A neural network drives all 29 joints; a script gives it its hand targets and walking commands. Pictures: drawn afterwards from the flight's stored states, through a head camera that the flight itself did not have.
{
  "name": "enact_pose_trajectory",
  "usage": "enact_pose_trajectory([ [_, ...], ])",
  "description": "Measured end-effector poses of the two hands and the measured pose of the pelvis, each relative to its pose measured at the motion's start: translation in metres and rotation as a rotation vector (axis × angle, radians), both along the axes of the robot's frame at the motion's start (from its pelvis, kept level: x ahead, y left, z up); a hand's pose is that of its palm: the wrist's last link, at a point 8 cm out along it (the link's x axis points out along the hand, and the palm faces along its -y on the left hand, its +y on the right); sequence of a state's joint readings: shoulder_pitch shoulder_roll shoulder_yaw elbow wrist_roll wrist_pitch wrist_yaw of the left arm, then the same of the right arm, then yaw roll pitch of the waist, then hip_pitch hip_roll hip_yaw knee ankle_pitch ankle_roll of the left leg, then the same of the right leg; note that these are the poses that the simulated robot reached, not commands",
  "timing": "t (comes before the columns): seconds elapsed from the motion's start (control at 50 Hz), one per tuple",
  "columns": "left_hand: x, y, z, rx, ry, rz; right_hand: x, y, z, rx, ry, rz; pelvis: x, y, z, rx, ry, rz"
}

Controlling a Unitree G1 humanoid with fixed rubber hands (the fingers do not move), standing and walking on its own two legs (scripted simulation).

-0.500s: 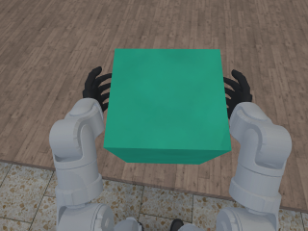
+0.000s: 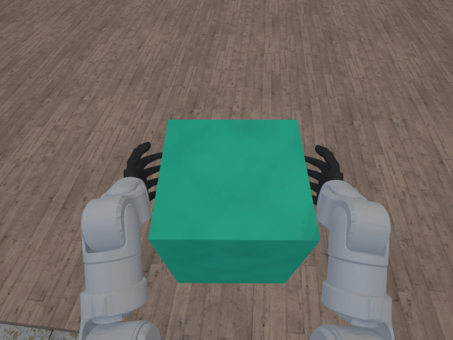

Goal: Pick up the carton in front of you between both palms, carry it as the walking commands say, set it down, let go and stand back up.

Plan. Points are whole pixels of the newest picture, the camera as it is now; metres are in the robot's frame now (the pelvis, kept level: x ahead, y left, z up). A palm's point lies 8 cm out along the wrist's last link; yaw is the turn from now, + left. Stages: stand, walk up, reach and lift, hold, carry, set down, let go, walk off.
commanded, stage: carry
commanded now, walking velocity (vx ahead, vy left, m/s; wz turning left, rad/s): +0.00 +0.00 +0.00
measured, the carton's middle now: (231, 209) +0.35 +0.00 +0.03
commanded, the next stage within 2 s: none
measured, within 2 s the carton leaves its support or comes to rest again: neither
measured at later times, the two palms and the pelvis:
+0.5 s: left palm (128, 173) +0.37 +0.17 +0.11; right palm (308, 169) +0.38 -0.13 +0.10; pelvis +0.05 +0.01 -0.02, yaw +1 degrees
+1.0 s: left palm (121, 192) +0.34 +0.17 +0.10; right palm (308, 186) +0.35 -0.13 +0.10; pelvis +0.02 +0.01 -0.02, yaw +1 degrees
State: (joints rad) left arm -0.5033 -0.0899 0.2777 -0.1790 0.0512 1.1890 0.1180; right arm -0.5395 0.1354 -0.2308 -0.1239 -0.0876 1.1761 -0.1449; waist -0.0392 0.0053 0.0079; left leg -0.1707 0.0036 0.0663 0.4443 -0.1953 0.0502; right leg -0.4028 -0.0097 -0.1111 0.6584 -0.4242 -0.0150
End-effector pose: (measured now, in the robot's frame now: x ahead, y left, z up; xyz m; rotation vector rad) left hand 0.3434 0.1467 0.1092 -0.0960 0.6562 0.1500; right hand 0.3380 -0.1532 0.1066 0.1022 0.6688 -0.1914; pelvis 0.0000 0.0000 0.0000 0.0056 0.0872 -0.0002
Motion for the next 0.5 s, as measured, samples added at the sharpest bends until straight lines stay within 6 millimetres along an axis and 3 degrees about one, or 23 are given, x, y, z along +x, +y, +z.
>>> enact_pose_trajectory([
  [0.12, 0.020, -0.010, 0.003, 0.012, -0.083, 0.028, 0.027, -0.009, -0.003, 0.009, -0.085, 0.043, 0.028, -0.011, -0.019, 0.008, -0.015, 0.044],
  [0.32, 0.017, 0.011, -0.032, 0.015, 0.028, 0.051, 0.039, 0.012, -0.027, -0.015, 0.026, 0.084, 0.045, -0.007, -0.019, 0.005, -0.038, 0.034],
  [0.5, 0.030, 0.022, -0.002, 0.017, -0.086, 0.040, 0.045, 0.022, -0.003, -0.024, -0.089, 0.077, 0.046, 0.005, -0.021, -0.003, -0.031, 0.026],
])
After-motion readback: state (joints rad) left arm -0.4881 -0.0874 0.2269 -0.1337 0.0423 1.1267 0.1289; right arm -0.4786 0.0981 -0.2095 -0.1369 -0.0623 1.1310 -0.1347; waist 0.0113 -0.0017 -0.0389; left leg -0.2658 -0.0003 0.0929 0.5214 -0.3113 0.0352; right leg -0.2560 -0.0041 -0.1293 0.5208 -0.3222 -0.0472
